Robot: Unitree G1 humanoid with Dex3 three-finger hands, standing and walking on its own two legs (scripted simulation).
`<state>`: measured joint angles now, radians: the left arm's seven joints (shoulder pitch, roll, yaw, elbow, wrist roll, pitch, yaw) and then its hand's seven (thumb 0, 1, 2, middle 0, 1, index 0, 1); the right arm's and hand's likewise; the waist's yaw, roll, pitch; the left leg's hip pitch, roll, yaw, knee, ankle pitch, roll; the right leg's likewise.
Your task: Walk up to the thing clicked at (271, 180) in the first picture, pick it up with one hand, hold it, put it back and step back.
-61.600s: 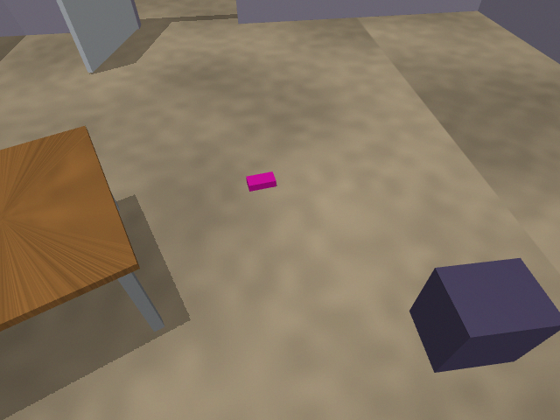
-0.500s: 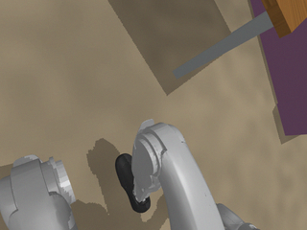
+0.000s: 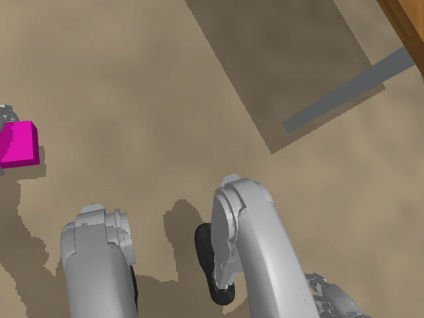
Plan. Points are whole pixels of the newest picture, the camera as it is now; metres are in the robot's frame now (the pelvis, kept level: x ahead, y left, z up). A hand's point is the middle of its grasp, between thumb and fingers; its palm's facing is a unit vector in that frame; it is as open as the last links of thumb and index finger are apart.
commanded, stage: settle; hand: left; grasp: from above
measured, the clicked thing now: out of the picture +0.45 +0.34 -0.20
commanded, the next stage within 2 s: lift in 0.12 s
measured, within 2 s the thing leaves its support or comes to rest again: neither
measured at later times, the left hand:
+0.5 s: hand out of the picture +0.43 +0.34 -0.10, palm faces -0.46 -0.08 -0.88, open 10.3 cm
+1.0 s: hand out of the picture +0.37 +0.32 +0.07, palm faces -0.42 -0.10 -0.90, open 10.3 cm
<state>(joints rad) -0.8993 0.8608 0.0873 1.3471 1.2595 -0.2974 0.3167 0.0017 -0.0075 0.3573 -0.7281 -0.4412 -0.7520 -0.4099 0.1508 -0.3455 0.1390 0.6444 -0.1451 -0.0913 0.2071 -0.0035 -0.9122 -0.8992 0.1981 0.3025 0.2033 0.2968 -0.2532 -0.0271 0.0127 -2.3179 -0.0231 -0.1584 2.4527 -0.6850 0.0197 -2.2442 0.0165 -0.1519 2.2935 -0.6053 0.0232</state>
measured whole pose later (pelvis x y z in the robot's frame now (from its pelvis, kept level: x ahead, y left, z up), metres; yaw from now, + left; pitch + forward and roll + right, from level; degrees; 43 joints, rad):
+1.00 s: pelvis +0.00 +0.00 +0.16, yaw +6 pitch +31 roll -5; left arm -0.52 0.62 -0.03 0.77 1.03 -0.16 0.07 0.00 -0.03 0.48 -0.70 -0.48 -0.72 -0.46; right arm 0.17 -0.27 0.00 0.63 0.01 0.04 0.04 0.00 -0.91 -0.90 0.20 0.30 0.20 0.30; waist -0.11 0.04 -0.19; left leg -1.81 -0.01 -0.06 1.91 -0.64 0.03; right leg -1.78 0.01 -0.05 1.82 -0.58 0.02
